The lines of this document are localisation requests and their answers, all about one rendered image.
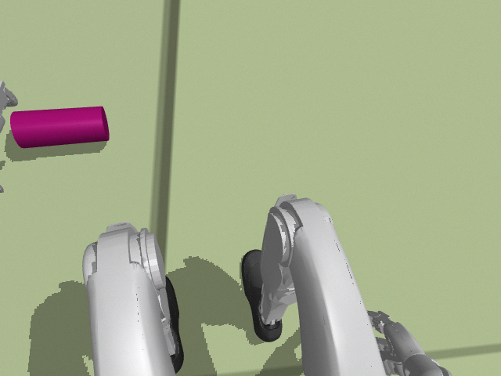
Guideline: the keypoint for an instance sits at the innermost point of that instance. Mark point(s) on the right robot hand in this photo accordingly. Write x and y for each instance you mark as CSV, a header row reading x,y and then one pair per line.
x,y
398,346

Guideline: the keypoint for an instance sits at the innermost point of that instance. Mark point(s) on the left robot hand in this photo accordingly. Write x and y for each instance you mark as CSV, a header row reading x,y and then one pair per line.
x,y
7,99

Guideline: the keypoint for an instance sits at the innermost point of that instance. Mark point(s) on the left robot foot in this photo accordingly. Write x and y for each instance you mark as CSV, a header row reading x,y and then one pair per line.
x,y
178,357

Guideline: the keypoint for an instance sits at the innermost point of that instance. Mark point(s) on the can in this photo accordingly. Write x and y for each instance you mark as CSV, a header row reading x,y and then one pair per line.
x,y
35,128

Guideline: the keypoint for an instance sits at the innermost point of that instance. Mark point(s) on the right robot foot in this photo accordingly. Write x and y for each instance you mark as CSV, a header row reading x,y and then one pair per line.
x,y
252,283

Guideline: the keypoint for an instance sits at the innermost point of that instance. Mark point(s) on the right robot arm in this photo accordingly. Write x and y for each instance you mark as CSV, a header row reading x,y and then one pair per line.
x,y
423,365

